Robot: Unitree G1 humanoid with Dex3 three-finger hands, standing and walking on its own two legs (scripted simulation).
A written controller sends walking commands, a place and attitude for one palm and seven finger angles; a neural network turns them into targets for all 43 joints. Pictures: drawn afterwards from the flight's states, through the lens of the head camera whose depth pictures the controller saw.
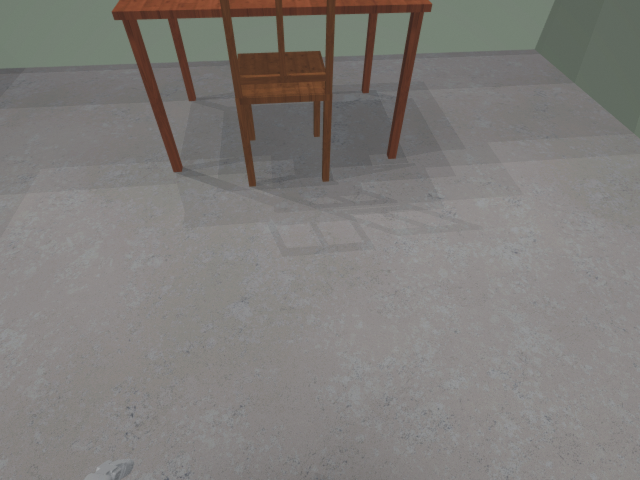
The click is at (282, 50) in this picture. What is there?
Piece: chair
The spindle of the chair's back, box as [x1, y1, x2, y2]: [275, 0, 285, 75]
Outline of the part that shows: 275,0 280,75 285,75 281,0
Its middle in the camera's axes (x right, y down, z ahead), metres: -0.15 -0.74 +1.40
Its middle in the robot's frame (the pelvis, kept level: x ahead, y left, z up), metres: +1.54 +0.22 -0.07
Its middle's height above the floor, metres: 0.70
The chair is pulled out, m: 0.00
